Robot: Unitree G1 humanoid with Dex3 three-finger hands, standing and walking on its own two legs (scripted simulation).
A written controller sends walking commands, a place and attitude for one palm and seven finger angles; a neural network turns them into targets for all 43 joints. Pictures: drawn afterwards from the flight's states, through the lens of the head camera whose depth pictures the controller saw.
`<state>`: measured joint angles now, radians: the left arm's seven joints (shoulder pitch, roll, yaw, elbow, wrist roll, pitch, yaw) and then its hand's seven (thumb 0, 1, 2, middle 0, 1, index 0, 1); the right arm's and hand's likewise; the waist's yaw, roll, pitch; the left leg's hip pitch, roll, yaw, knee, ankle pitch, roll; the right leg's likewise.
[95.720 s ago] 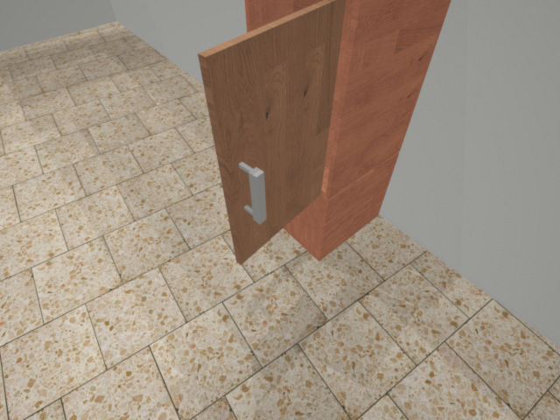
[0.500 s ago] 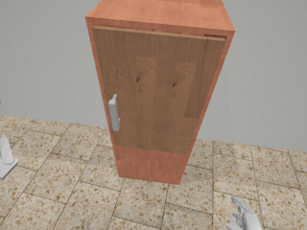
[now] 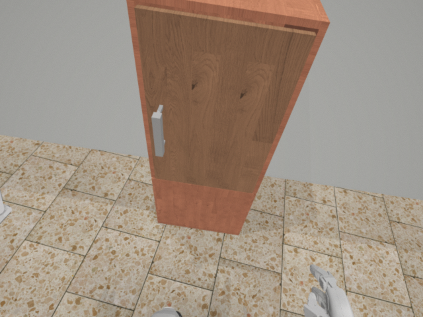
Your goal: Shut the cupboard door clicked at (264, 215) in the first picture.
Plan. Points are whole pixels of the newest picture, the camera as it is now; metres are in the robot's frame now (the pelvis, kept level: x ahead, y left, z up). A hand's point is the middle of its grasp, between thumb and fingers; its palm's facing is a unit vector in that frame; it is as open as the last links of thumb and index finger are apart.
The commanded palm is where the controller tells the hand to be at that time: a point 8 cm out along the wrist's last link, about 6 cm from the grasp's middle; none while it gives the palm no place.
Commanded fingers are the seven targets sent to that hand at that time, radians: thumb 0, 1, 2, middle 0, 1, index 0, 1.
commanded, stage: step back with the hand held close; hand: left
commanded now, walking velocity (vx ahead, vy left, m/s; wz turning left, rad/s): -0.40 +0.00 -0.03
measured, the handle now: (160, 131) +0.59 +0.18 -0.05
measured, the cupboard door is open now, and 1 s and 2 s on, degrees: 0 0 0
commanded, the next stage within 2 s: stop stepping back and stand still in 0.22 s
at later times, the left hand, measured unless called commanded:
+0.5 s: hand out of the picture +0.12 +0.29 +0.18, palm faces +0.40 -0.83 -0.40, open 7.5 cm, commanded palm +0.06 +0.32 +0.19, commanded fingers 0.00 0.90 0.90 -0.20 -0.30 -0.20 -0.30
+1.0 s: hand out of the picture +0.10 +0.29 +0.19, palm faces +0.44 -0.81 -0.38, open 7.5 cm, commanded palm +0.02 +0.32 +0.19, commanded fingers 0.00 0.90 0.90 -0.20 -0.30 -0.20 -0.30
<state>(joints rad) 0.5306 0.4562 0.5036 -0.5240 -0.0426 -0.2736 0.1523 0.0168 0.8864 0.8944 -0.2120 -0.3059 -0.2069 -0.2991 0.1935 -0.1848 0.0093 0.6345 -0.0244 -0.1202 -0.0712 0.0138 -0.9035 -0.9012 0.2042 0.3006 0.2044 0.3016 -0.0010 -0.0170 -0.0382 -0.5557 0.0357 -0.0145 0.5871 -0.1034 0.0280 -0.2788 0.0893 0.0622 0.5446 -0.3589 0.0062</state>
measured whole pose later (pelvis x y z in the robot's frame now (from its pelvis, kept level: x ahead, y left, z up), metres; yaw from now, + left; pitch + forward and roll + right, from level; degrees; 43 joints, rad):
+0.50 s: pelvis -0.08 +0.02 +0.02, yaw -1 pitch +4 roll -5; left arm 0.58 0.44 0.44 -0.57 -0.06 -0.22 0.15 0.02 0.89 0.89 -0.21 -0.31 -0.20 -0.30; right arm 0.23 -0.16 0.02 0.63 -0.02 -0.14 -0.06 0.01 -0.90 -0.90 0.20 0.30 0.20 0.30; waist -0.01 -0.02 -0.07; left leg -0.45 0.03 -0.03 0.40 -0.03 0.05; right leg -0.23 0.10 0.01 0.62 -0.46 0.00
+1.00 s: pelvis -0.13 +0.02 +0.01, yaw -1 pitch -1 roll -1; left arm 0.46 0.42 0.46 -0.45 -0.06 -0.18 0.16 0.02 0.89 0.89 -0.21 -0.31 -0.20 -0.30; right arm 0.26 -0.17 0.02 0.66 -0.02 -0.13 -0.07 0.02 -0.91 -0.90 0.20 0.30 0.20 0.30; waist -0.05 -0.04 -0.02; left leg -0.40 -0.02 0.05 0.48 -0.10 0.03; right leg -0.16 0.06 0.00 0.57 -0.45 -0.04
